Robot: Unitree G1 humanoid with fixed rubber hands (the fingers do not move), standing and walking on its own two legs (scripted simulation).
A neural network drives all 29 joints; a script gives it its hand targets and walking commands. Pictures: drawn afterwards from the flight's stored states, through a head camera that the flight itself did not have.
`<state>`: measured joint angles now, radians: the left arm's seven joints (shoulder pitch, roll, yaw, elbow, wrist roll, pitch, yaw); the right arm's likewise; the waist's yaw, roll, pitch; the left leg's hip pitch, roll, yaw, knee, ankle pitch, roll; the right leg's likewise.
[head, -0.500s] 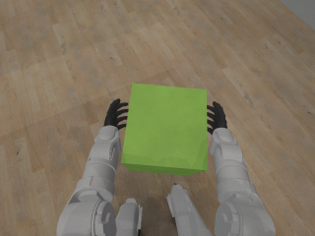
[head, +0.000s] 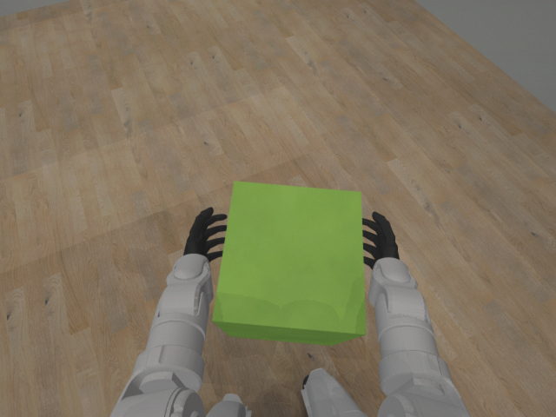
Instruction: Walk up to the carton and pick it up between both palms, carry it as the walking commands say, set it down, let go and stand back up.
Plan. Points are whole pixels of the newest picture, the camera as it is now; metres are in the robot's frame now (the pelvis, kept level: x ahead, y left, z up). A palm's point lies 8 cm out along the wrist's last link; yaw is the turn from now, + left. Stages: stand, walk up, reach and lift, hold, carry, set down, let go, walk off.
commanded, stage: reach and lift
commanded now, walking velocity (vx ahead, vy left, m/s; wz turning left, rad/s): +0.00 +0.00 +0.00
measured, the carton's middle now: (288, 272) +0.34 -0.05 -0.12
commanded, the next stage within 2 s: none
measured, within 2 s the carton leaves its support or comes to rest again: neither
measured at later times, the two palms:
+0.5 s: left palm (184, 249) +0.34 +0.09 +0.03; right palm (399, 253) +0.30 -0.19 +0.03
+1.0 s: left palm (163, 238) +0.33 +0.11 +0.09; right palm (407, 239) +0.30 -0.18 +0.09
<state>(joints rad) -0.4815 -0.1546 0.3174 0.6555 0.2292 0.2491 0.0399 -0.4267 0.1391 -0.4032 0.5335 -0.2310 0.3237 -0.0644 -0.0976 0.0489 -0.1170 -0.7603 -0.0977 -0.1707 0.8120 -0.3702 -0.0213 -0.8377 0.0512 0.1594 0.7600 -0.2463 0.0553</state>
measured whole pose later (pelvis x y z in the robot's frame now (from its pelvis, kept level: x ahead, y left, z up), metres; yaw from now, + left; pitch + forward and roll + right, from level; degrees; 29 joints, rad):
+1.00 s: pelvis +0.02 +0.00 +0.05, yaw +0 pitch -5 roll +0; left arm -0.35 -0.15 0.21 0.44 0.24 0.64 0.01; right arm -0.29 0.16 -0.28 0.30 -0.26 0.73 -0.08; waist -0.08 0.02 -0.04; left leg -0.06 -0.04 -0.17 0.40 -0.25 -0.01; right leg -0.14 0.03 0.14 0.36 -0.14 0.04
